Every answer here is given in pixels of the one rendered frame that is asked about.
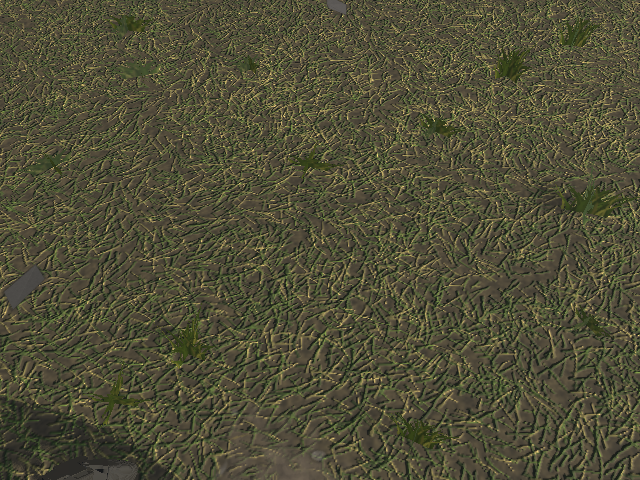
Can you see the robot left hand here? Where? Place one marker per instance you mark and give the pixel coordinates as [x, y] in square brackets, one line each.
[80, 468]

